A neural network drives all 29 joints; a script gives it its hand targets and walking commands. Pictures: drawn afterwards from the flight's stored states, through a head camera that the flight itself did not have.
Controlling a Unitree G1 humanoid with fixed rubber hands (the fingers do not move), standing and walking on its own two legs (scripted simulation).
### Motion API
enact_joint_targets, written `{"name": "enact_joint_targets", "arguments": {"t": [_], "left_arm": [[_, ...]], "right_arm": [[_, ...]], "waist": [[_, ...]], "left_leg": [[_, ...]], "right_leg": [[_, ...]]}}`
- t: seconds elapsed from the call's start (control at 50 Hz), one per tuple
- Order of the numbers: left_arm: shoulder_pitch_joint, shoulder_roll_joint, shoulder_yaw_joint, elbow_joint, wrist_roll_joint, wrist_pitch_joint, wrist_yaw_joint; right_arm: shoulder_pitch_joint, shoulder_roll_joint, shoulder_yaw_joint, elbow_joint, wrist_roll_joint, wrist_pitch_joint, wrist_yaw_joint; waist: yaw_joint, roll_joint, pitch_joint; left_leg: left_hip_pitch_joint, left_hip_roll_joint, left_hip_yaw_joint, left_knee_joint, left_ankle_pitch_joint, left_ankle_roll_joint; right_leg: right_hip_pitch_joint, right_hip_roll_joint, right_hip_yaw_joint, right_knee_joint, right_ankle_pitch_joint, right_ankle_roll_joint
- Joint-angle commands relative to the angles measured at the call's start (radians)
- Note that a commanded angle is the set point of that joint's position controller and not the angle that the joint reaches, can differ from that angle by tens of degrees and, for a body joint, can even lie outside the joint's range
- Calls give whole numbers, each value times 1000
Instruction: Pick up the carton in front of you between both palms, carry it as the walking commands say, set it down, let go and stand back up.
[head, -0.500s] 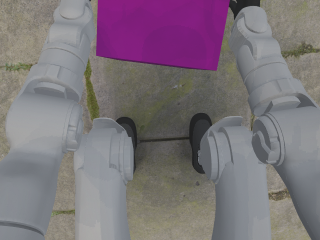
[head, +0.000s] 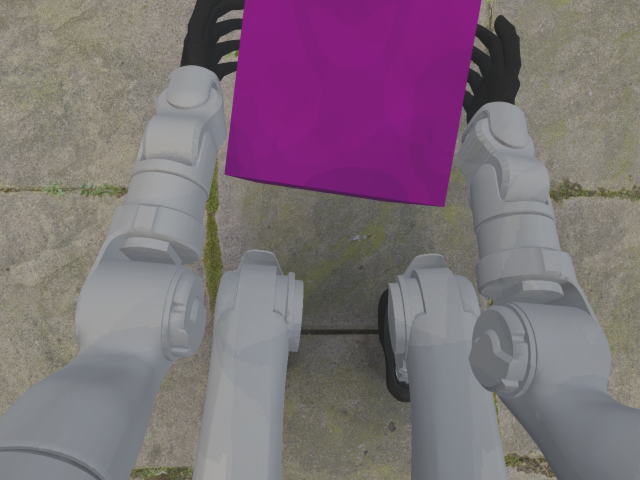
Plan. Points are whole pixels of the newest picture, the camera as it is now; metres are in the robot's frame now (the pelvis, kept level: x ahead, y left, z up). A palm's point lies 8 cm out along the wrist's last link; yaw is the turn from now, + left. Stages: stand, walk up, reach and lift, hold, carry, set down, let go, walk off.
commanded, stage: reach and lift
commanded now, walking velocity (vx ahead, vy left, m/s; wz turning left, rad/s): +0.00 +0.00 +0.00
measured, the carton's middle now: (340, 110) +0.50 +0.02 -0.17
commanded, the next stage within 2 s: none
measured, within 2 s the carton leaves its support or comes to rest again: neither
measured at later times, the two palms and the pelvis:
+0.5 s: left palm (131, 27) +0.47 +0.17 +0.07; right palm (614, 61) +0.47 -0.14 +0.08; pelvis +0.01 +0.00 +0.13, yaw +2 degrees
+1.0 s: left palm out of the picture +0.43 +0.16 +0.23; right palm out of the picture +0.44 -0.14 +0.24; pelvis +0.07 +0.00 +0.27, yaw +2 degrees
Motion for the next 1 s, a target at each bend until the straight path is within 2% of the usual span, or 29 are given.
{"name": "enact_joint_targets", "arguments": {"t": [0.0, 0.04, 0.08, 0.14, 0.22, 0.3, 0.4, 0.54, 0.98], "left_arm": [[-546, -1149, -331, -169, -27, 20, -260], [-529, -1156, -272, -102, 19, 36, -275], [-527, -1155, -214, -62, 60, 43, -286], [-518, -1158, -152, -32, 107, 46, -293], [-488, -1178, -121, -27, 140, 55, -302], [-451, -1216, -149, -66, 137, 66, -310], [-395, -1265, -242, -150, 93, 72, -312], [-293, -1308, -341, -222, 44, 76, -301], [120, -1346, -363, -234, 94, 30, -285]], "right_arm": [[-709, 1010, 501, -107, -4, 57, 282], [-686, 1012, 440, -43, -56, 77, 292], [-678, 1015, 388, -14, -100, 87, 300], [-668, 1038, 349, 15, -134, 96, 312], [-635, 1078, 345, 35, -151, 110, 330], [-583, 1117, 377, 14, -149, 123, 342], [-512, 1157, 469, -43, -111, 129, 351], [-388, 1192, 567, -81, -70, 133, 354], [47, 1199, 591, -55, -132, 90, 357]], "waist": [[-2, 139, -1171], [-15, 131, -1071], [-20, 120, -1047], [-9, 104, -1062], [7, 85, -1099], [11, 83, -1156], [11, 85, -1225], [10, 91, -1195], [10, 67, -849]], "left_leg": [[677, -69, 142, -309, 189, 33], [619, -69, 139, -358, 103, 36], [609, -72, 139, -393, 75, 41], [634, -77, 141, -438, 80, 45], [696, -81, 142, -501, 93, 47], [790, -82, 141, -555, 135, 45], [914, -83, 134, -610, 218, 35], [1049, -87, 117, -707, 258, 24], [1492, -56, 21, -1139, 378, 42]], "right_leg": [[546, 76, -185, -246, 174, -71], [527, 75, -185, -293, 106, -76], [534, 76, -182, -331, 86, -75], [568, 79, -174, -381, 90, -70], [626, 82, -165, -448, 97, -64], [702, 85, -160, -507, 128, -60], [811, 87, -149, -567, 200, -57], [945, 84, -128, -666, 238, -56], [1413, 44, -24, -1112, 352, -75]]}}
